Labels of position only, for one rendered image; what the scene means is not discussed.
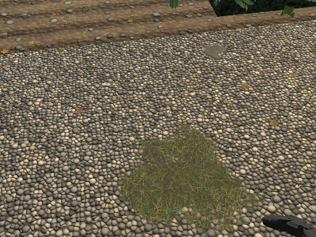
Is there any right robot hand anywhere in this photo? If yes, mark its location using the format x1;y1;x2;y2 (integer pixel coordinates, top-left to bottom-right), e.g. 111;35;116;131
262;214;316;237

